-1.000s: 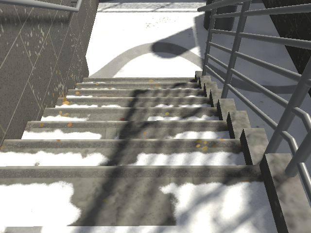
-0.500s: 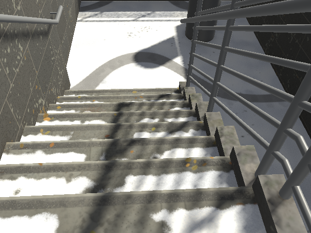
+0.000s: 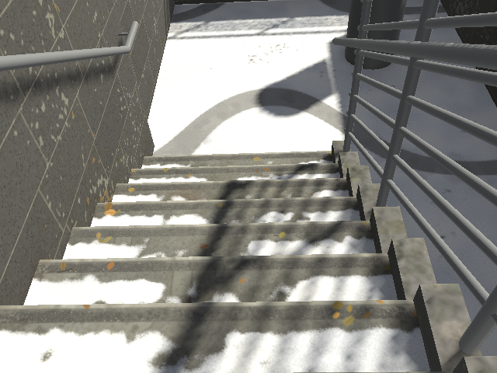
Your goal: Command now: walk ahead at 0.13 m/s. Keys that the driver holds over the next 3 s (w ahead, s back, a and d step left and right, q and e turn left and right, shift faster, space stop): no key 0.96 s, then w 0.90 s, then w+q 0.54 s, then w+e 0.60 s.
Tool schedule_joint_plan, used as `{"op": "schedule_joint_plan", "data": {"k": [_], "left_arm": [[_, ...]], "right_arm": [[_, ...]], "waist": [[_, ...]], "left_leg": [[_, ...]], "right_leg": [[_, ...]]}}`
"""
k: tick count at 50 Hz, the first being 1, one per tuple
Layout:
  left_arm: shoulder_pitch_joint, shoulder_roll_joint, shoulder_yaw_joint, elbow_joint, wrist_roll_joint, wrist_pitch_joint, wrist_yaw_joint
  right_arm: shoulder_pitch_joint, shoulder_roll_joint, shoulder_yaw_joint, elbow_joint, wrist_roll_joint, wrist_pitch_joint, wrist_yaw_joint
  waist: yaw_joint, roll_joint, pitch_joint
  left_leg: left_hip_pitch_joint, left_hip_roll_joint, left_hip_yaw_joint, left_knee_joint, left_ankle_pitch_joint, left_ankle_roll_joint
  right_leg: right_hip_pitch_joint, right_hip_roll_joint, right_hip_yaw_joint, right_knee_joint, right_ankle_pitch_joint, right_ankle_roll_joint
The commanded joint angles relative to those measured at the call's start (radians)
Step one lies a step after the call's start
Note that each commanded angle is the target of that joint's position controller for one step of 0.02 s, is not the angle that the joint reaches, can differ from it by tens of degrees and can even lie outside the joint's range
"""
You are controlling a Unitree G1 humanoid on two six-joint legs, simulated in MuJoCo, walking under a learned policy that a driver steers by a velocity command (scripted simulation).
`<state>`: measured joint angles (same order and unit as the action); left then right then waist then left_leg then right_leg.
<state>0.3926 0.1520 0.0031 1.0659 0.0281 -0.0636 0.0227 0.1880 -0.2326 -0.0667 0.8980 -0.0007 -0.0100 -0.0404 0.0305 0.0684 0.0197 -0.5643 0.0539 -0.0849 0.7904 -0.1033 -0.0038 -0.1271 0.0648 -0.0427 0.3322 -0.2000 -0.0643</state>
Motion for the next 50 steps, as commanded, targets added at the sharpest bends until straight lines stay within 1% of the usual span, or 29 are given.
{"op": "schedule_joint_plan", "data": {"k": [1,2,3,4,5,6,7,8,9,10,11,12,13,15,16,17,19,20,22,23,24,26,27,29,30,33,48,49,50], "left_arm": [[-0.033,0.184,0.038,-0.060,-0.017,0.001,0.023],[-0.028,0.168,0.035,-0.060,-0.024,0.004,0.027],[-0.024,0.154,0.035,-0.051,-0.025,0.010,0.028],[-0.017,0.121,0.028,-0.044,-0.039,0.010,0.025],[0.014,0.125,0.033,-0.033,-0.047,0.010,0.020],[0.070,0.126,0.036,-0.026,-0.035,0.005,0.018],[0.208,0.119,0.042,-0.002,-0.013,0.005,0.017],[0.212,0.093,0.034,0.004,-0.014,0.014,0.023],[0.146,0.107,0.041,-0.011,-0.030,0.032,0.032],[0.118,0.100,0.040,-0.011,-0.031,0.046,0.040],[0.092,0.113,0.043,-0.008,-0.025,0.060,0.040],[0.099,0.092,0.037,-0.003,-0.016,0.071,0.039],[0.076,0.071,0.024,-0.010,-0.012,0.075,0.034],[0.087,0.088,0.023,0.007,-0.012,0.071,0.035],[0.086,0.095,0.024,0.016,-0.014,0.068,0.033],[0.083,0.095,0.023,0.019,-0.014,0.067,0.032],[0.092,0.076,0.016,0.037,-0.012,0.070,0.033],[0.085,0.090,0.019,0.036,-0.016,0.069,0.029],[0.084,0.081,0.016,0.043,-0.016,0.070,0.027],[0.087,0.075,0.014,0.040,-0.022,0.069,0.028],[0.087,0.073,0.013,0.044,-0.023,0.069,0.029],[0.095,0.071,0.011,0.049,-0.021,0.070,0.029],[0.109,0.062,0.009,0.055,-0.028,0.073,0.030],[0.113,0.059,0.007,0.056,-0.027,0.074,0.031],[0.114,0.074,0.014,0.058,-0.030,0.070,0.029],[0.126,0.068,0.016,0.062,-0.030,0.062,0.029],[0.171,0.045,0.015,0.065,-0.027,0.047,0.025],[0.195,0.040,0.015,0.074,-0.028,0.048,0.025],[0.204,0.059,0.021,0.074,-0.033,0.051,0.027]], "right_arm": [[0.063,-0.006,0.012,-0.028,-0.001,0.026,0.003],[0.038,-0.015,0.013,-0.045,0.004,0.026,0.005],[0.037,-0.021,0.013,-0.047,0.005,0.019,0.006],[0.082,-0.020,0.014,-0.030,-0.003,0.013,0.009],[0.120,-0.043,0.008,-0.008,-0.022,0.012,0.006],[0.167,-0.101,-0.006,0.008,-0.029,0.011,-0.003],[0.158,-0.153,-0.018,0.011,-0.013,0.013,-0.006],[0.135,-0.090,-0.007,0.022,-0.003,0.015,-0.002],[0.100,-0.039,-0.002,0.029,-0.013,0.017,0.003],[0.067,-0.019,0.002,0.024,-0.011,0.023,0.007],[0.047,-0.016,0.000,0.017,0.001,0.022,0.008],[0.037,-0.035,-0.005,0.013,-0.002,0.015,0.010],[0.024,-0.039,-0.010,0.014,0.009,0.009,0.004],[0.051,-0.031,-0.012,0.032,0.009,0.006,-0.004],[0.045,-0.029,-0.013,0.033,0.017,0.003,-0.008],[0.055,-0.028,-0.013,0.040,0.017,0.003,-0.010],[0.067,-0.027,-0.014,0.049,0.010,0.008,-0.004],[0.075,-0.026,-0.012,0.051,0.013,0.005,-0.005],[0.067,-0.027,-0.012,0.057,0.013,0.006,-0.006],[0.059,-0.029,-0.011,0.052,0.013,0.005,-0.005],[0.055,-0.029,-0.011,0.054,0.014,0.006,-0.005],[0.052,-0.029,-0.011,0.057,0.014,0.009,-0.005],[0.066,-0.024,-0.008,0.068,0.009,0.010,-0.003],[0.057,-0.023,-0.006,0.071,0.010,0.012,-0.001],[0.053,-0.016,-0.004,0.077,0.009,0.014,-0.004],[0.061,-0.021,-0.003,0.093,0.013,0.019,-0.007],[0.064,-0.004,0.013,0.145,0.010,0.025,-0.007],[0.079,0.005,0.017,0.156,0.008,0.027,-0.008],[0.081,-0.002,0.015,0.159,0.012,0.027,-0.009]], "waist": [[-0.043,-0.161,-0.023],[-0.039,-0.161,-0.006],[-0.038,-0.178,0.008],[-0.057,-0.180,0.012],[-0.056,-0.145,0.007],[-0.042,-0.076,-0.014],[0.041,0.035,-0.067],[0.023,0.081,-0.090],[0.019,0.052,-0.054],[0.014,0.012,-0.045],[0.008,-0.018,-0.011],[0.012,-0.033,-0.020],[0.014,-0.021,-0.026],[0.002,-0.033,-0.036],[-0.002,-0.048,-0.045],[-0.008,-0.052,-0.055],[-0.012,-0.058,-0.062],[-0.017,-0.056,-0.062],[-0.014,-0.055,-0.049],[-0.014,-0.057,-0.050],[-0.014,-0.060,-0.041],[-0.015,-0.064,-0.021],[-0.017,-0.080,-0.013],[-0.017,-0.071,0.015],[-0.019,-0.072,0.024],[-0.022,-0.068,0.046],[-0.029,-0.074,0.070],[-0.027,-0.083,0.052],[-0.023,-0.102,0.072]], "left_leg": [[0.223,-0.009,0.035,-0.095,0.018,-0.021],[0.228,-0.007,0.033,-0.125,0.001,-0.018],[0.234,-0.006,0.033,-0.158,-0.009,-0.005],[0.265,-0.012,0.040,-0.240,0.022,0.009],[0.327,-0.009,0.034,-0.337,0.124,0.038],[0.424,0.041,-0.022,-0.354,0.424,0.059],[0.551,0.085,-0.056,-0.277,0.546,0.126],[0.518,0.098,-0.073,-0.297,0.421,0.161],[0.442,0.067,-0.075,-0.322,0.280,0.141],[0.420,0.037,-0.054,-0.338,0.208,0.114],[0.397,0.017,-0.035,-0.335,0.184,0.095],[0.382,0.007,-0.019,-0.322,0.179,0.090],[0.376,-0.004,-0.012,-0.309,0.182,0.088],[0.387,-0.009,-0.001,-0.301,0.241,0.087],[0.401,-0.016,0.007,-0.279,0.259,0.094],[0.409,-0.016,0.009,-0.273,0.275,0.097],[0.411,-0.009,0.004,-0.268,0.299,0.108],[0.408,-0.009,0.001,-0.274,0.287,0.111],[0.397,-0.011,0.004,-0.279,0.257,0.109],[0.395,-0.008,0.002,-0.281,0.253,0.104],[0.390,-0.011,0.004,-0.284,0.239,0.100],[0.382,-0.017,0.009,-0.290,0.201,0.094],[0.385,-0.018,0.006,-0.292,0.167,0.096],[0.370,-0.022,0.008,-0.303,0.116,0.092],[0.370,-0.020,0.001,-0.309,0.097,0.092],[0.371,-0.022,0.001,-0.319,0.059,0.085],[0.387,-0.038,0.011,-0.329,0.008,0.062],[0.390,-0.052,0.026,-0.324,-0.099,0.061],[0.357,-0.079,0.052,-0.294,-0.243,0.059]], "right_leg": [[-0.149,-0.259,0.096,-0.049,0.631,-0.104],[-0.139,-0.267,0.119,-0.045,0.580,-0.114],[-0.121,-0.260,0.123,-0.018,0.554,-0.116],[-0.118,-0.247,0.124,0.026,0.487,-0.103],[-0.123,-0.211,0.115,0.069,0.405,-0.069],[-0.159,-0.155,0.092,0.137,0.317,-0.025],[-0.242,-0.088,0.074,0.160,0.120,0.020],[-0.225,-0.082,0.055,0.155,-0.009,0.040],[-0.194,-0.075,0.043,0.134,-0.046,0.048],[-0.193,-0.072,0.035,0.128,-0.075,0.054],[-0.204,-0.066,0.029,0.116,-0.082,0.055],[-0.186,-0.067,0.028,0.113,-0.086,0.059],[-0.177,-0.072,0.036,0.110,-0.073,0.058],[-0.161,-0.074,0.040,0.109,-0.017,0.066],[-0.156,-0.069,0.032,0.117,-0.007,0.070],[-0.154,-0.070,0.031,0.120,0.007,0.073],[-0.142,-0.075,0.030,0.136,0.050,0.068],[-0.135,-0.077,0.033,0.136,0.048,0.070],[-0.134,-0.078,0.033,0.132,0.037,0.071],[-0.126,-0.082,0.034,0.128,0.034,0.069],[-0.127,-0.082,0.034,0.123,0.027,0.069],[-0.134,-0.083,0.034,0.112,0.007,0.067],[-0.139,-0.083,0.034,0.110,-0.020,0.063],[-0.153,-0.085,0.036,0.098,-0.056,0.060],[-0.165,-0.085,0.033,0.094,-0.080,0.056],[-0.184,-0.085,0.031,0.078,-0.108,0.052],[-0.207,-0.092,0.040,0.027,-0.150,0.043],[-0.200,-0.091,0.041,0.013,-0.244,0.034],[-0.209,-0.097,0.058,-0.001,-0.363,0.013]]}}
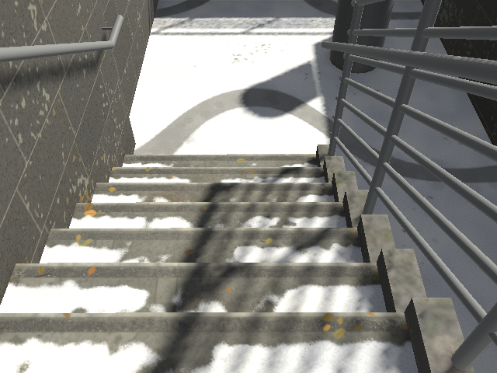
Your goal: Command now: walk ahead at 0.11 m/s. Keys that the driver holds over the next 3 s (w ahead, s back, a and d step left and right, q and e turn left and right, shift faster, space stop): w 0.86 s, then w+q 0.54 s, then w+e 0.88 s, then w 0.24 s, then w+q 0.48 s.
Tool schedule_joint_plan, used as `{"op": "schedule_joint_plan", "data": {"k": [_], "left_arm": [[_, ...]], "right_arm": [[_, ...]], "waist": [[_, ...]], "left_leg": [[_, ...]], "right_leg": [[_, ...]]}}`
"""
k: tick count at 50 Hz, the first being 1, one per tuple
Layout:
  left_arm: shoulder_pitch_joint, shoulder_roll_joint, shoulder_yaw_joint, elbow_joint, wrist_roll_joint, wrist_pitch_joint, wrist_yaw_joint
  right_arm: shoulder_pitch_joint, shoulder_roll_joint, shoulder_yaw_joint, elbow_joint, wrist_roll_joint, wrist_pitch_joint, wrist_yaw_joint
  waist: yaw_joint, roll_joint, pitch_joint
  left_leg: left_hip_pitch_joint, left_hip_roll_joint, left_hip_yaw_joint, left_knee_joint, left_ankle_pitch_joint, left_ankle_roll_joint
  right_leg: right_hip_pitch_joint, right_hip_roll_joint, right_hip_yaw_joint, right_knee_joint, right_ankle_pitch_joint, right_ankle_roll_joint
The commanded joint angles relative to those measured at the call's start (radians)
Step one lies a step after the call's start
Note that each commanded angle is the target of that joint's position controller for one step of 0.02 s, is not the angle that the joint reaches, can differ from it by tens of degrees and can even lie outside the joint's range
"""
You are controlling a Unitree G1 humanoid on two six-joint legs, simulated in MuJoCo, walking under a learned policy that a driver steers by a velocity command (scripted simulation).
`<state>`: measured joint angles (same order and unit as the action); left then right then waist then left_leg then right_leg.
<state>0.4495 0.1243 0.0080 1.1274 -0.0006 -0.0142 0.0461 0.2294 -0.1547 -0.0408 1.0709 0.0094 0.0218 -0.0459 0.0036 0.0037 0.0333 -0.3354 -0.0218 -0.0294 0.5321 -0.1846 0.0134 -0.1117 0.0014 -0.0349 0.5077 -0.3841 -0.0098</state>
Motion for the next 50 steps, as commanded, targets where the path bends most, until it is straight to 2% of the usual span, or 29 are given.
{"op": "schedule_joint_plan", "data": {"k": [1,4,5,8,11,12,13,14,15,17,20,25,28,30,32,34,35,36,37,38,39,40,41,44,45,46,47,48,50], "left_arm": [[0.141,0.118,0.027,-0.001,-0.009,0.002,0.007],[0.122,0.215,0.060,-0.041,-0.019,-0.023,0.009],[0.116,0.202,0.060,-0.048,-0.013,-0.036,0.006],[0.123,0.171,0.056,-0.054,-0.021,-0.046,-0.013],[0.071,0.201,0.055,-0.075,-0.022,-0.039,-0.022],[0.035,0.210,0.054,-0.086,-0.024,-0.044,-0.023],[-0.002,0.151,0.037,-0.124,-0.025,-0.053,-0.022],[0.011,0.070,0.019,-0.153,-0.034,-0.077,-0.021],[-0.035,0.119,0.034,-0.172,-0.040,-0.093,-0.027],[-0.087,0.131,0.040,-0.191,-0.054,-0.099,-0.033],[-0.049,0.167,0.071,-0.171,-0.033,-0.065,-0.033],[-0.284,0.121,0.057,-0.264,-0.020,-0.052,-0.032],[-0.395,0.142,0.051,-0.309,-0.018,-0.061,-0.057],[-0.263,0.155,0.066,-0.249,-0.012,-0.055,-0.066],[-0.223,0.185,0.076,-0.242,-0.011,-0.056,-0.076],[-0.011,0.233,0.105,-0.175,-0.003,-0.071,-0.081],[-0.016,0.230,0.107,-0.192,-0.011,-0.079,-0.081],[0.057,0.343,0.130,-0.184,-0.002,-0.081,-0.079],[0.023,0.259,0.079,-0.201,-0.008,-0.083,-0.093],[0.083,0.248,0.081,-0.177,-0.015,-0.085,-0.111],[0.019,0.190,0.066,-0.185,-0.024,-0.091,-0.120],[-0.069,0.166,0.052,-0.204,-0.026,-0.092,-0.120],[-0.145,0.145,0.036,-0.231,-0.015,-0.097,-0.115],[-0.120,0.178,0.034,-0.200,0.012,-0.088,-0.067],[-0.078,0.215,0.052,-0.177,0.021,-0.084,-0.054],[-0.065,0.203,0.048,-0.176,0.013,-0.081,-0.041],[-0.024,0.232,0.061,-0.158,0.026,-0.086,-0.037],[-0.007,0.208,0.055,-0.156,0.022,-0.091,-0.035],[0.068,0.176,0.055,-0.133,-0.022,-0.110,-0.002]], "right_arm": [[0.034,-0.092,-0.016,-0.016,0.008,-0.008,-0.003],[-0.088,-0.070,-0.008,-0.073,0.021,-0.055,0.018],[-0.101,-0.074,-0.008,-0.081,0.020,-0.071,0.026],[-0.112,-0.084,-0.008,-0.099,0.033,-0.105,0.045],[0.098,-0.095,-0.032,-0.014,0.032,-0.107,0.054],[0.238,-0.122,-0.051,0.024,0.032,-0.103,0.052],[0.399,-0.240,-0.083,0.046,0.029,-0.105,0.043],[0.464,-0.253,-0.070,0.053,0.005,-0.112,0.051],[0.355,-0.207,-0.046,0.036,-0.005,-0.121,0.048],[0.178,-0.110,-0.009,-0.023,-0.009,-0.126,0.055],[0.184,-0.079,0.012,-0.019,-0.019,-0.118,0.058],[0.249,-0.151,0.012,-0.012,-0.025,-0.116,0.030],[0.247,-0.180,0.007,-0.009,-0.019,-0.118,0.014],[0.282,-0.186,-0.004,0.008,-0.032,-0.123,0.027],[0.219,-0.156,0.000,-0.011,-0.016,-0.118,0.032],[0.130,-0.148,0.002,-0.042,-0.019,-0.107,0.036],[0.146,-0.155,0.006,-0.034,0.009,-0.102,0.038],[0.237,-0.099,0.018,-0.035,-0.003,-0.107,0.040],[0.323,-0.058,0.021,-0.013,-0.022,-0.138,0.047],[0.330,-0.122,-0.002,-0.059,0.040,-0.159,0.048],[0.181,-0.165,-0.018,-0.100,0.069,-0.150,0.039],[0.126,-0.164,-0.023,-0.122,0.059,-0.126,0.031],[0.130,-0.150,-0.025,-0.122,0.041,-0.098,0.028],[0.108,-0.137,-0.037,-0.148,0.021,-0.051,0.031],[0.099,-0.116,-0.030,-0.152,0.007,-0.052,0.032],[0.086,-0.099,-0.021,-0.158,0.000,-0.057,0.041],[0.151,-0.113,-0.033,-0.120,0.002,-0.057,0.051],[0.122,-0.120,-0.035,-0.129,0.008,-0.055,0.058],[-0.097,-0.165,-0.048,-0.215,0.031,-0.081,0.050]], "waist": [[0.012,-0.072,0.085],[0.049,-0.177,0.206],[0.049,-0.156,0.219],[0.045,-0.119,0.199],[-0.062,-0.109,0.094],[-0.135,-0.075,0.031],[-0.184,0.168,-0.048],[-0.166,0.300,-0.136],[-0.100,0.173,-0.043],[-0.043,0.042,0.045],[0.001,0.093,0.049],[-0.029,0.055,0.098],[-0.036,0.085,0.081],[-0.008,0.093,0.021],[0.040,0.065,0.040],[0.161,0.081,-0.040],[0.174,0.063,-0.036],[0.160,-0.179,-0.135],[0.045,-0.312,-0.192],[0.046,-0.349,-0.245],[0.048,-0.180,-0.092],[0.024,-0.059,-0.019],[-0.014,-0.020,-0.008],[-0.045,-0.055,0.037],[-0.034,-0.055,0.011],[-0.034,-0.064,-0.006],[-0.034,-0.057,-0.066],[-0.023,-0.043,-0.063],[0.049,-0.051,0.027]], "left_leg": [[0.065,-0.035,0.032,0.018,-0.305,0.042],[-0.215,0.019,0.061,0.269,-0.204,0.055],[-0.299,0.055,0.040,0.330,-0.226,0.064],[-0.324,0.086,0.053,0.230,-0.276,0.074],[0.170,-0.042,0.178,0.052,-0.093,0.056],[0.331,-0.022,0.120,0.024,-0.070,0.074],[0.485,0.221,-0.272,-0.155,-0.166,0.184],[0.567,0.406,-0.720,-0.354,-0.232,0.312],[0.484,0.443,-0.733,-0.355,-0.280,0.305],[0.323,0.352,-0.416,-0.343,-0.141,0.212],[0.218,0.218,-0.150,-0.356,0.081,0.149],[0.219,0.231,-0.096,-0.376,0.230,0.173],[0.102,0.166,0.004,-0.395,0.255,0.159],[0.075,0.225,0.009,-0.329,0.314,0.192],[0.146,0.236,0.029,-0.221,0.443,0.178],[0.069,0.209,0.053,0.054,0.709,0.149],[0.076,0.138,0.059,0.245,0.627,0.127],[-0.127,0.047,0.069,0.691,0.269,0.078],[-0.282,-0.053,-0.096,0.927,-0.441,0.078],[-0.390,-0.076,-0.155,0.992,-0.397,0.089],[-0.486,-0.003,-0.122,1.025,-0.325,0.093],[-0.475,0.053,-0.104,0.969,-0.233,0.084],[-0.380,0.102,-0.097,0.894,-0.165,0.072],[-0.325,0.141,-0.103,0.630,-0.064,0.046],[-0.299,0.134,-0.066,0.579,-0.016,0.037],[-0.294,0.140,-0.053,0.512,0.037,0.040],[-0.282,0.125,-0.039,0.586,0.144,0.044],[-0.329,0.124,-0.049,0.582,0.169,0.053],[-0.626,0.125,-0.207,0.350,0.294,0.074]], "right_leg": [[-0.230,-0.062,0.098,-0.200,-0.306,-0.078],[-0.156,-0.327,0.414,-0.363,-0.403,-0.221],[-0.103,-0.359,0.437,-0.358,-0.317,-0.239],[0.004,-0.311,0.332,-0.296,-0.121,-0.200],[-0.227,-0.184,0.171,-0.134,0.094,-0.142],[-0.298,-0.142,0.115,0.033,0.269,-0.111],[-0.463,-0.017,-0.019,0.439,0.265,-0.031],[-0.624,0.074,0.082,0.735,-0.124,-0.016],[-0.724,0.010,0.172,0.899,-0.089,-0.049],[-0.718,-0.084,0.146,0.869,0.098,-0.094],[-0.577,-0.127,0.085,0.689,0.217,-0.080],[-0.653,-0.126,0.059,0.364,0.360,-0.029],[-0.449,-0.073,0.010,0.209,0.474,-0.013],[-0.299,-0.060,0.006,0.389,0.558,-0.031],[-0.350,-0.069,0.023,0.400,0.422,-0.076],[-0.045,-0.001,-0.045,0.364,0.280,-0.108],[0.001,0.028,-0.067,0.069,0.179,-0.130],[0.227,-0.200,0.267,0.067,0.291,-0.250],[0.258,-0.278,0.456,0.070,0.710,-0.305],[0.230,-0.378,0.675,-0.144,0.531,-0.407],[0.106,-0.396,0.668,-0.182,0.324,-0.387],[-0.041,-0.379,0.564,-0.172,0.275,-0.352],[-0.175,-0.334,0.475,-0.208,0.216,-0.319],[-0.282,-0.268,0.321,-0.257,0.198,-0.250],[-0.283,-0.255,0.264,-0.240,0.303,-0.250],[-0.254,-0.239,0.208,-0.230,0.349,-0.239],[-0.202,-0.240,0.183,-0.156,0.403,-0.240],[-0.177,-0.245,0.161,-0.145,0.409,-0.231],[0.067,-0.274,0.208,-0.092,0.227,-0.174]]}}
Over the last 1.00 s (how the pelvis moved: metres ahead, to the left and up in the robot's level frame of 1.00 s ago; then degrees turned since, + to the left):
0.05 0.03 -0.01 1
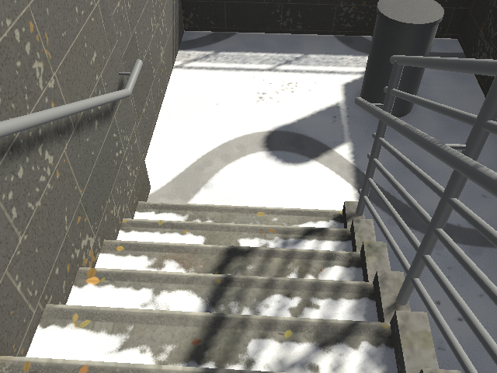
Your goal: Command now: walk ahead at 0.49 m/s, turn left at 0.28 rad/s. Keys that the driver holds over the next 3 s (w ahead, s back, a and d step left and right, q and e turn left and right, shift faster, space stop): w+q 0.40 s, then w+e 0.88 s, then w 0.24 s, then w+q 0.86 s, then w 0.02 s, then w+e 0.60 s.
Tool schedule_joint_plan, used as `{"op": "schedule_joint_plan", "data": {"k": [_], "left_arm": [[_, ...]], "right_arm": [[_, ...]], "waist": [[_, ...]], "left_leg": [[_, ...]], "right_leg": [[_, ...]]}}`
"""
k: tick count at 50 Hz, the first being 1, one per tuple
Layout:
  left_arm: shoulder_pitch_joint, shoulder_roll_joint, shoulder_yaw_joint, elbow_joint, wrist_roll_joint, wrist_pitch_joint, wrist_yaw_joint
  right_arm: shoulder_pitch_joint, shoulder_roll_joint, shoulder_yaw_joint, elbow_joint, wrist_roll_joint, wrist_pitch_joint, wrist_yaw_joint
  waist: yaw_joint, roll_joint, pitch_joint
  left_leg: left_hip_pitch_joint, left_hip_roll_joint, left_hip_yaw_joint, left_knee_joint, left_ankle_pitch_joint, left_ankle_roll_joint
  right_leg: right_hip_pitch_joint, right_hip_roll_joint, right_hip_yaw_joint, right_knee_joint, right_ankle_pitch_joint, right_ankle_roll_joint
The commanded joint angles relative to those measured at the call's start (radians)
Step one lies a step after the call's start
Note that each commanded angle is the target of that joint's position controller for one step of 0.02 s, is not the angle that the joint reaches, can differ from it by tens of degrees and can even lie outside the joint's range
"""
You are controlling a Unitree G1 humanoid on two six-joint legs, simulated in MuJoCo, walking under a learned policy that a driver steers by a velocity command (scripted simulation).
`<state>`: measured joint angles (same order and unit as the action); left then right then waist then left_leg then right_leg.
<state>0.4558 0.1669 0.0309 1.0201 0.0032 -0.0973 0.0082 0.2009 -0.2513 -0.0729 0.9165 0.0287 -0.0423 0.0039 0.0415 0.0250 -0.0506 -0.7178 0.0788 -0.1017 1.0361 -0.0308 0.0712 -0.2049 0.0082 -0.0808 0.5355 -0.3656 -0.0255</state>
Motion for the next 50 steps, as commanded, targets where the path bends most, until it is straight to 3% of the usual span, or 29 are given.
{"op": "schedule_joint_plan", "data": {"k": [1,4,8,10,11,13,14,15,16,18,19,21,23,24,26,29,33,37,38,40,41,42,43,44,45,46,47,48,50], "left_arm": [[0.101,0.126,0.030,-0.014,-0.029,-0.028,0.046],[0.025,0.135,0.028,-0.044,-0.023,-0.015,0.066],[0.037,0.144,0.038,-0.048,-0.025,0.020,0.035],[0.047,0.154,0.053,-0.026,-0.035,0.042,0.038],[0.050,0.162,0.055,-0.005,-0.032,0.051,0.046],[-0.059,0.206,0.059,0.000,-0.026,0.045,0.046],[-0.063,0.163,0.057,-0.028,-0.019,0.025,0.055],[0.120,0.072,0.034,-0.056,0.008,-0.003,0.037],[0.111,0.146,0.042,-0.120,-0.010,-0.029,0.027],[-0.115,0.172,0.051,-0.214,-0.056,-0.023,0.065],[-0.124,0.157,0.051,-0.215,-0.067,-0.013,0.076],[-0.091,0.143,0.056,-0.189,-0.009,0.024,0.075],[-0.050,0.116,0.058,-0.178,0.019,0.035,0.060],[-0.007,0.144,0.065,-0.146,-0.001,0.034,0.041],[-0.139,0.170,0.071,-0.198,-0.027,0.032,0.012],[-0.272,0.114,0.056,-0.235,0.018,0.030,-0.027],[-0.295,0.105,0.044,-0.260,0.023,0.047,-0.036],[-0.364,0.091,0.026,-0.305,-0.015,0.048,-0.060],[-0.358,0.101,0.028,-0.309,-0.023,0.042,-0.067],[0.007,0.138,0.057,-0.182,-0.025,0.059,-0.065],[0.132,0.144,0.065,-0.131,-0.015,0.060,-0.062],[0.303,0.163,0.060,-0.063,-0.005,0.060,-0.069],[0.250,0.177,0.036,-0.055,-0.005,0.062,-0.070],[0.224,0.165,0.035,-0.097,-0.029,0.080,-0.067],[0.216,0.187,0.044,-0.110,-0.029,0.097,-0.062],[0.151,0.275,0.073,-0.109,-0.019,0.098,-0.048],[0.008,0.235,0.055,-0.177,0.007,0.082,-0.045],[-0.092,0.150,0.021,-0.209,0.027,0.045,-0.033],[-0.179,0.156,0.019,-0.241,-0.020,0.014,0.003]], "right_arm": [[-0.109,-0.050,-0.012,-0.074,0.000,-0.030,0.003],[-0.107,0.015,0.003,-0.094,-0.034,-0.005,0.048],[-0.146,0.007,0.005,-0.140,0.009,0.057,0.058],[-0.169,0.003,0.012,-0.149,0.005,0.053,0.057],[-0.092,-0.022,-0.001,-0.102,0.010,0.046,0.054],[0.329,-0.105,-0.052,0.033,-0.014,0.035,0.041],[0.395,-0.183,-0.062,0.061,-0.023,0.028,0.039],[0.330,-0.225,-0.037,0.044,-0.029,0.008,0.049],[0.358,-0.217,-0.048,0.009,0.010,0.016,0.056],[0.262,-0.169,-0.042,0.010,0.006,0.011,0.050],[0.150,-0.127,-0.019,-0.026,-0.025,-0.018,0.056],[0.071,-0.019,0.017,-0.042,-0.020,-0.037,0.045],[0.118,-0.086,-0.006,-0.012,-0.033,-0.030,0.007],[0.157,-0.118,-0.018,-0.004,-0.061,-0.030,-0.005],[0.187,-0.055,-0.006,0.011,-0.009,-0.045,-0.030],[0.215,0.003,0.024,0.032,-0.006,-0.049,-0.056],[0.215,-0.033,0.025,0.020,-0.018,-0.038,-0.062],[0.304,-0.046,0.022,0.045,-0.014,-0.011,-0.067],[0.295,-0.054,0.023,0.035,-0.020,-0.005,-0.071],[0.152,-0.071,0.017,0.043,-0.026,-0.011,-0.048],[0.144,-0.035,0.025,0.029,-0.005,-0.023,-0.039],[0.100,-0.060,0.013,0.029,-0.023,-0.044,-0.030],[0.315,0.021,0.033,-0.013,-0.018,-0.063,-0.006],[0.291,-0.030,0.037,-0.037,-0.027,-0.075,0.001],[0.186,-0.046,0.036,-0.084,0.000,-0.074,-0.004],[0.094,-0.025,0.046,-0.142,0.044,-0.063,-0.023],[-0.028,-0.079,0.028,-0.176,0.042,-0.036,-0.052],[-0.028,-0.108,0.013,-0.165,0.035,-0.022,-0.062],[-0.003,-0.070,0.008,-0.167,-0.063,-0.012,-0.079]], "waist": [[0.030,-0.092,0.111],[0.016,-0.077,0.090],[0.059,-0.153,0.170],[0.069,-0.094,0.178],[0.042,-0.091,0.172],[-0.191,-0.068,-0.016],[-0.242,0.190,0.001],[-0.079,0.406,-0.083],[-0.126,0.345,-0.257],[-0.094,-0.010,-0.134],[-0.036,-0.023,-0.050],[0.033,-0.041,0.059],[0.037,0.045,0.024],[0.037,0.046,-0.026],[0.016,0.042,0.044],[-0.033,0.052,0.094],[-0.061,0.036,0.123],[-0.139,0.060,0.181],[-0.138,0.062,0.189],[0.047,0.107,0.059],[0.096,-0.032,0.022],[0.197,-0.244,0.007],[0.006,-0.454,-0.102],[0.042,-0.398,-0.210],[0.069,-0.241,-0.190],[0.021,-0.096,-0.123],[-0.013,0.035,0.023],[-0.077,0.072,0.081],[-0.106,0.019,0.140]], "left_leg": [[-0.264,0.012,-0.126,-0.226,0.211,0.014],[0.209,-0.054,0.057,-0.407,0.642,-0.007],[0.153,-0.040,0.046,-0.429,0.427,-0.018],[0.161,0.007,0.052,-0.563,0.437,-0.002],[0.236,0.022,0.073,-0.606,0.427,0.006],[0.739,-0.048,0.167,-0.645,0.427,0.048],[0.906,0.007,0.073,-0.628,0.587,0.114],[1.119,0.082,-0.098,-0.281,0.935,0.179],[1.164,0.190,-0.287,-0.354,0.667,0.304],[0.890,0.270,-0.631,-0.691,-0.296,0.314],[0.699,0.307,-0.706,-0.645,-0.306,0.302],[0.405,0.208,-0.484,-0.561,-0.030,0.248],[0.331,0.138,-0.359,-0.569,0.136,0.245],[0.350,0.138,-0.333,-0.542,0.193,0.244],[0.376,0.082,-0.242,-0.495,-0.056,0.182],[0.230,0.010,-0.100,-0.470,-0.309,0.127],[0.199,0.018,-0.059,-0.325,-0.351,0.118],[0.444,0.072,-0.115,-0.108,-0.179,0.125],[0.477,0.088,-0.114,-0.061,-0.085,0.118],[0.276,0.111,-0.063,0.212,0.078,0.089],[0.295,0.030,0.043,0.448,0.243,0.046],[0.105,-0.108,0.153,1.009,-0.274,0.001],[-0.320,-0.135,0.074,1.196,-0.828,-0.043],[-0.373,-0.093,0.035,1.162,-0.794,-0.071],[-0.447,-0.082,0.049,1.113,-0.726,-0.071],[-0.486,-0.042,0.021,0.917,-0.570,-0.056],[-0.485,-0.014,-0.001,0.847,-0.485,-0.050],[-0.392,0.034,-0.086,0.578,-0.261,-0.037],[-0.113,0.031,-0.042,0.138,-0.053,-0.110]], "right_leg": [[0.197,-0.291,0.243,-0.077,0.234,-0.151],[-0.198,-0.209,0.006,0.024,0.027,-0.098],[-0.129,-0.272,0.033,0.176,-0.045,-0.075],[-0.037,-0.296,0.031,0.310,0.023,-0.059],[-0.035,-0.310,0.020,0.431,0.103,-0.046],[-0.149,-0.264,-0.030,0.889,0.391,-0.004],[-0.371,-0.103,-0.073,1.435,-0.241,0.065],[-0.706,-0.069,0.075,1.637,-0.532,0.074],[-0.769,-0.080,0.155,1.602,-0.465,0.076],[-0.886,-0.121,0.162,1.383,-0.192,0.040],[-0.873,-0.153,0.249,1.125,0.048,0.023],[-0.754,-0.169,0.249,0.905,0.148,0.056],[-0.614,-0.170,0.219,0.720,0.202,0.076],[-0.575,-0.154,0.208,0.772,0.341,0.074],[-0.666,-0.168,0.270,0.559,0.553,0.036],[-0.480,-0.097,0.186,0.261,0.971,-0.001],[-0.393,-0.028,0.203,0.170,0.949,-0.013],[-0.565,-0.030,0.195,0.039,0.683,-0.007],[-0.551,-0.041,0.162,-0.025,0.620,-0.008],[-0.086,-0.049,0.085,0.077,0.653,-0.067],[0.068,-0.025,0.061,-0.163,0.625,-0.115],[0.301,-0.082,0.110,-0.149,0.975,-0.185],[0.629,-0.199,0.339,0.227,1.226,-0.271],[0.639,-0.247,0.453,0.173,1.101,-0.325],[0.576,-0.294,0.546,0.050,0.782,-0.375],[0.397,-0.340,0.793,-0.109,0.146,-0.409],[0.170,-0.353,0.892,-0.168,-0.054,-0.384],[-0.037,-0.306,0.825,-0.144,-0.019,-0.325],[-0.341,-0.131,0.536,-0.132,0.287,-0.267]]}}
Over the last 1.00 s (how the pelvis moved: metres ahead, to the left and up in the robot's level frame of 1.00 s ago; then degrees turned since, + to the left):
0.37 0.01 0.00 1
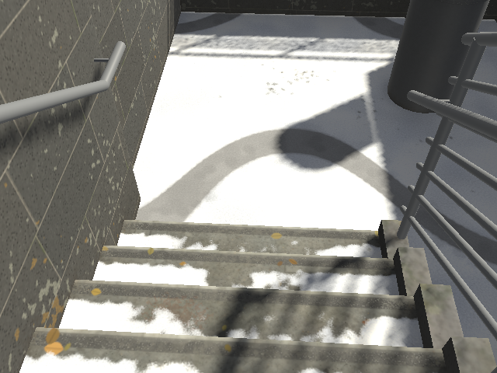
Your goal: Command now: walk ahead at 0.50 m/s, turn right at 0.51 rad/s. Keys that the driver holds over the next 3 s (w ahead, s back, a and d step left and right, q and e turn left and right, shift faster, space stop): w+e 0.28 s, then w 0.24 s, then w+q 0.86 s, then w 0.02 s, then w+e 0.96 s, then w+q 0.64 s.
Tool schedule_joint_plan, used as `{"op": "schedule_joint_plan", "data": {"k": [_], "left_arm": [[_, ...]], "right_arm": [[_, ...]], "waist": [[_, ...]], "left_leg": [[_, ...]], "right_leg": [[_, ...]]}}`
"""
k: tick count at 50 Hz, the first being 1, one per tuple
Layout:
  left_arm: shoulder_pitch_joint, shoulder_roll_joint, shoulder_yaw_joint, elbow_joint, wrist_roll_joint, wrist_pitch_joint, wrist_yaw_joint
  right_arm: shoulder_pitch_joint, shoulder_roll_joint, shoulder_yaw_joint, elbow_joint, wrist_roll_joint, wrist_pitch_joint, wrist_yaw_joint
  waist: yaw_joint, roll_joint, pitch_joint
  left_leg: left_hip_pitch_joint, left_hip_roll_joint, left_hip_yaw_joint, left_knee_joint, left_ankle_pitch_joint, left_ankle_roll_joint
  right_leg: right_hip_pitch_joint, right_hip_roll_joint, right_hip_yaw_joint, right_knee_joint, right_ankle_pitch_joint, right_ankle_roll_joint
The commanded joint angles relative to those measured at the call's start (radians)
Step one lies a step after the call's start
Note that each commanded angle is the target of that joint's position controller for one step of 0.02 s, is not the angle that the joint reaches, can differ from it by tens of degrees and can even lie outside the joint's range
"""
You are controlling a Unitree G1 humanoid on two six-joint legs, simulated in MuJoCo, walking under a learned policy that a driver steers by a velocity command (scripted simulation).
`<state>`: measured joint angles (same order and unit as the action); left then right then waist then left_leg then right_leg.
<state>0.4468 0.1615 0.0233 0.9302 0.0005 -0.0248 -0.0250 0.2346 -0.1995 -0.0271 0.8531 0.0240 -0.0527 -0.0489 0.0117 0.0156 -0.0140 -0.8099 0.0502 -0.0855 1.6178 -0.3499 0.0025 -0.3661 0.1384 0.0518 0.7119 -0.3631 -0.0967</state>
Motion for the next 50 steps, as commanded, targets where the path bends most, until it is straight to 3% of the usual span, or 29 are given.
{"op": "schedule_joint_plan", "data": {"k": [1,2,3,5,6,7,8,11,14,15,17,18,19,20,21,22,24,26,28,30,32,35,37,40,44,46,47,48,50], "left_arm": [[-0.129,0.169,0.034,-0.126,-0.011,-0.052,0.056],[-0.095,0.189,0.037,-0.108,0.014,-0.038,0.067],[-0.081,0.179,0.040,-0.112,0.004,-0.033,0.069],[0.147,0.094,0.032,-0.043,-0.042,-0.041,0.078],[0.204,0.091,0.035,-0.032,-0.043,-0.037,0.080],[0.136,0.081,0.030,-0.073,-0.043,-0.028,0.108],[0.066,0.110,0.030,-0.090,-0.035,-0.020,0.115],[0.019,0.131,0.039,-0.098,-0.031,0.002,0.107],[0.029,0.120,0.041,-0.121,-0.038,0.026,0.124],[0.014,0.110,0.033,-0.116,-0.034,0.029,0.126],[0.034,0.057,0.023,-0.055,-0.031,0.011,0.080],[0.177,-0.014,0.015,-0.019,-0.039,-0.007,0.032],[0.261,0.017,0.010,-0.053,-0.068,-0.023,0.020],[0.224,0.076,0.020,-0.059,-0.073,-0.026,0.027],[0.048,0.127,0.024,-0.138,-0.095,-0.028,0.048],[-0.062,0.159,0.036,-0.145,-0.092,-0.003,0.066],[-0.097,0.149,0.041,-0.141,-0.053,0.018,0.079],[-0.090,0.168,0.058,-0.155,-0.012,0.000,0.074],[-0.174,0.063,0.038,-0.192,0.033,-0.005,0.057],[-0.140,0.065,0.037,-0.186,0.006,-0.003,0.036],[-0.255,0.094,0.040,-0.215,0.004,-0.013,0.035],[-0.449,0.132,0.049,-0.279,-0.009,-0.046,0.014],[-0.490,0.109,0.038,-0.288,0.022,-0.067,-0.012],[-0.466,0.056,0.029,-0.315,0.017,-0.056,-0.027],[-0.492,0.068,0.027,-0.370,-0.018,-0.061,-0.025],[-0.305,0.109,0.052,-0.298,0.002,-0.069,-0.015],[-0.068,0.130,0.073,-0.203,-0.001,-0.064,-0.013],[0.156,0.153,0.080,-0.125,-0.003,-0.053,-0.011],[0.172,0.217,0.071,-0.101,-0.024,-0.032,-0.025]], "right_arm": [[-0.045,-0.059,-0.023,-0.116,-0.094,-0.001,-0.021],[0.094,-0.047,-0.028,-0.062,-0.073,-0.013,-0.001],[0.128,-0.055,-0.026,-0.060,-0.051,-0.016,0.017],[-0.108,-0.105,-0.042,-0.148,-0.034,-0.028,0.039],[-0.186,-0.099,-0.040,-0.176,-0.034,-0.040,0.053],[-0.261,-0.131,-0.038,-0.217,-0.048,-0.051,0.066],[-0.271,-0.079,-0.027,-0.229,-0.081,-0.065,0.076],[-0.171,-0.049,-0.034,-0.272,-0.037,-0.030,0.069],[-0.116,-0.103,-0.053,-0.264,-0.009,-0.024,0.064],[0.015,-0.136,-0.073,-0.206,-0.011,-0.025,0.069],[0.381,-0.158,-0.094,-0.051,-0.031,-0.022,0.079],[0.514,-0.136,-0.069,0.003,-0.053,-0.019,0.094],[0.481,-0.161,-0.063,0.014,-0.020,-0.011,0.107],[0.471,-0.173,-0.064,0.014,-0.005,0.005,0.113],[0.410,-0.223,-0.078,0.036,-0.006,0.003,0.105],[0.298,-0.119,-0.045,0.023,-0.026,0.000,0.101],[0.141,-0.049,0.001,0.011,-0.046,-0.034,0.085],[0.089,-0.067,0.008,0.001,-0.049,-0.050,0.057],[0.219,-0.085,0.005,0.072,-0.039,-0.036,0.028],[0.269,-0.116,-0.003,0.090,-0.034,-0.031,0.022],[0.387,-0.092,-0.007,0.124,0.007,-0.031,0.008],[0.509,-0.092,-0.011,0.138,-0.009,-0.032,0.003],[0.440,-0.063,-0.002,0.100,-0.012,-0.014,-0.027],[0.378,-0.077,-0.006,0.073,0.007,0.009,-0.020],[0.367,-0.065,-0.023,0.049,0.013,0.063,-0.040],[0.346,-0.047,-0.016,0.065,0.018,0.073,-0.046],[0.342,-0.054,-0.016,0.094,0.009,0.068,-0.031],[0.392,-0.008,-0.014,0.127,-0.005,0.049,0.000],[0.560,-0.038,-0.008,0.081,0.049,0.015,0.038]], "waist": [[-0.068,-0.045,0.031],[-0.110,-0.087,-0.066],[-0.113,-0.090,-0.078],[0.019,-0.043,-0.009],[0.056,-0.042,0.007],[0.047,0.025,0.064],[0.043,0.025,0.053],[0.017,-0.144,0.055],[0.030,-0.151,0.068],[-0.022,-0.157,0.056],[-0.150,-0.014,-0.028],[-0.137,0.251,-0.138],[-0.073,0.422,-0.178],[-0.067,0.405,-0.160],[-0.067,0.282,-0.124],[-0.038,0.054,0.006],[0.041,-0.025,0.152],[0.089,0.035,0.142],[0.046,0.130,0.035],[0.055,0.106,-0.007],[-0.020,0.065,0.034],[-0.099,0.065,0.074],[-0.095,0.016,0.103],[-0.103,0.056,0.107],[-0.142,0.099,0.079],[-0.068,0.078,0.023],[0.032,0.055,-0.023],[0.099,-0.103,-0.134],[0.034,-0.412,-0.282]], "left_leg": [[0.115,0.034,-0.016,-0.503,0.361,-0.059],[0.231,0.000,0.009,-0.395,0.503,-0.068],[0.199,0.007,0.002,-0.386,0.473,-0.062],[-0.246,0.033,-0.135,-0.628,0.549,-0.017],[-0.320,0.029,-0.159,-0.712,0.539,-0.006],[-0.121,-0.003,-0.107,-1.005,0.804,-0.012],[0.206,-0.055,-0.030,-1.058,0.986,0.000],[0.460,-0.095,-0.013,-1.027,0.873,-0.027],[0.398,0.008,-0.136,-1.273,0.741,0.001],[0.484,0.046,-0.107,-1.345,0.779,0.013],[0.939,0.136,-0.118,-1.271,0.862,0.075],[1.282,0.191,-0.096,-0.874,1.065,0.123],[1.299,0.265,-0.281,-0.900,1.022,0.164],[1.205,0.308,-0.340,-0.976,0.818,0.228],[1.050,0.349,-0.546,-1.201,0.074,0.302],[0.789,0.324,-0.579,-1.328,-0.213,0.294],[0.444,0.214,-0.463,-1.264,-0.172,0.213],[0.250,0.088,-0.227,-1.275,0.162,0.146],[0.338,0.094,-0.252,-1.258,0.467,0.197],[0.426,0.105,-0.282,-1.194,0.507,0.217],[0.652,0.111,-0.354,-1.119,0.398,0.222],[0.844,0.116,-0.450,-1.063,0.251,0.214],[0.563,0.020,-0.318,-0.984,0.165,0.192],[0.331,-0.056,-0.287,-0.913,0.061,0.193],[0.593,-0.062,-0.370,-0.711,0.123,0.208],[0.611,-0.122,-0.313,-0.438,0.158,0.172],[0.433,-0.147,-0.266,-0.214,0.002,0.142],[0.109,-0.233,-0.196,0.146,-0.475,0.090],[-0.277,-0.175,-0.205,0.524,-0.532,0.024]], "right_leg": [[-0.193,-0.216,0.343,-0.269,0.477,-0.188],[-0.185,-0.217,0.337,-0.208,0.616,-0.196],[-0.129,-0.227,0.340,-0.179,0.629,-0.204],[0.268,-0.236,0.476,-0.061,0.331,-0.211],[0.349,-0.240,0.527,-0.042,0.254,-0.213],[0.139,-0.145,0.382,0.014,0.101,-0.158],[-0.135,-0.082,0.331,0.002,0.017,-0.121],[-0.281,-0.051,0.346,0.065,-0.040,-0.125],[0.022,-0.068,0.439,0.272,0.034,-0.102],[0.051,-0.065,0.411,0.400,0.105,-0.086],[-0.228,0.024,0.297,0.899,-0.161,-0.010],[-0.589,0.138,0.235,1.356,-0.633,0.032],[-0.748,0.089,0.250,1.517,-0.553,0.060],[-0.808,0.047,0.183,1.582,-0.488,0.080],[-0.847,-0.047,0.120,1.380,-0.268,0.053],[-0.796,-0.091,0.116,1.306,-0.123,0.031],[-0.688,-0.139,0.213,1.033,0.118,0.005],[-0.475,-0.164,0.163,0.595,0.347,0.027],[-0.378,-0.200,0.059,0.431,0.486,0.081],[-0.385,-0.201,0.054,0.447,0.543,0.084],[-0.581,-0.232,0.122,0.310,0.568,0.072],[-0.746,-0.217,0.161,0.072,0.585,0.064],[-0.452,-0.174,0.099,-0.124,0.864,0.078],[-0.133,-0.104,0.032,-0.161,0.879,0.090],[-0.156,-0.160,0.124,-0.398,0.699,0.094],[0.040,-0.206,0.101,-0.557,0.856,0.066],[0.326,-0.262,0.088,-0.525,0.911,0.056],[0.719,-0.363,0.152,-0.272,1.080,0.026],[0.953,-0.516,0.287,0.023,1.077,-0.045]]}}
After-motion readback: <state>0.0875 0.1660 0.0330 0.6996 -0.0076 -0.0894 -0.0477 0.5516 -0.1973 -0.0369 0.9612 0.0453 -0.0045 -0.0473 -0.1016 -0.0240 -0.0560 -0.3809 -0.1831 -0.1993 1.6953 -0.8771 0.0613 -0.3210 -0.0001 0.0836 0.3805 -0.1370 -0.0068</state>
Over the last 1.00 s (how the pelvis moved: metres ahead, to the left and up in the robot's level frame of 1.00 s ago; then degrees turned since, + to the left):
0.53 0.10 -0.37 2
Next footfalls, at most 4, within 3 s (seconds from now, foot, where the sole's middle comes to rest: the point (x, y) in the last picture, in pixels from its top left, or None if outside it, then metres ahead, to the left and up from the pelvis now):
0.34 left None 0.35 0.14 -0.93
0.94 right None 0.63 -0.14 -1.10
1.54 left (225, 316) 0.93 0.14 -1.28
2.12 right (279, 274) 1.23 -0.09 -1.45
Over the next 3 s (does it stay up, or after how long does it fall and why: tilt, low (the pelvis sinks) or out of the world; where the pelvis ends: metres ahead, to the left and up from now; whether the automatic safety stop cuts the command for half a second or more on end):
stays up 1.61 -0.02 -0.89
